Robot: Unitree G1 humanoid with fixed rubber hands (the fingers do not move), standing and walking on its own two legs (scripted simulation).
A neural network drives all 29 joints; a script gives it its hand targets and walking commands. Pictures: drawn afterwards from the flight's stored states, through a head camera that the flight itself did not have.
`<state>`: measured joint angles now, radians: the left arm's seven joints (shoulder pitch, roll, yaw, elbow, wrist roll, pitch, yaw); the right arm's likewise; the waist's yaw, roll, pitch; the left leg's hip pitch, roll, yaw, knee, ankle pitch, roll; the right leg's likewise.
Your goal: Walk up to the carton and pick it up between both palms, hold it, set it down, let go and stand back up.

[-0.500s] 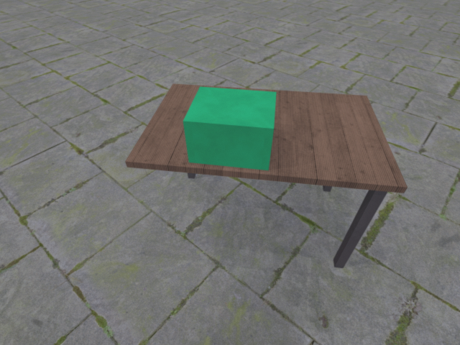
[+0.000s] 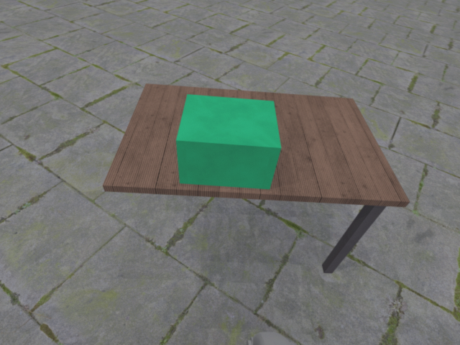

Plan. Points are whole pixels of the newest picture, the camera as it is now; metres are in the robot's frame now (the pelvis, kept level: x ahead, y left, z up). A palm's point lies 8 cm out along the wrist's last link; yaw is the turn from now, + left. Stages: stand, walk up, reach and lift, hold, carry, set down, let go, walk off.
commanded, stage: walk up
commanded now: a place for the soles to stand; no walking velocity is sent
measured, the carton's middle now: (227, 141) +0.71 -0.01 -0.08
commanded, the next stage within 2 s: none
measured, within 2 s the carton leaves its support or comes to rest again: neither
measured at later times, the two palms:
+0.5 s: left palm out of the picture +0.15 +0.25 -0.09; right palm out of the picture +0.16 -0.26 -0.13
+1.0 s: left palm (85, 252) +0.34 +0.31 -0.12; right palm (315, 270) +0.31 -0.20 -0.10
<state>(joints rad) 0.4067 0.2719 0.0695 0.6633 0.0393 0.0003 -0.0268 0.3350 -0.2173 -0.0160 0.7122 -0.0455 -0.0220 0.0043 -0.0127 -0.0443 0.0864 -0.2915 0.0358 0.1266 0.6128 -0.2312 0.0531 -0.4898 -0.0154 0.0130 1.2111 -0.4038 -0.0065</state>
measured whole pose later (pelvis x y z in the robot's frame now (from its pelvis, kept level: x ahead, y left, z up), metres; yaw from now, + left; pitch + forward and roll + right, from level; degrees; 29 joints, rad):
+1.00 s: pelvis +0.23 +0.06 -0.01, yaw -1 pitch -3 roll +0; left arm 0.26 0.28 0.02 0.67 0.03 0.06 0.00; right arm 0.31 -0.24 0.01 0.63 -0.03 0.01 -0.03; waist -0.03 -0.04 0.13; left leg -0.37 0.05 0.05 0.68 -0.26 0.00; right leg -0.42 -0.04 -0.01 0.89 -0.45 0.02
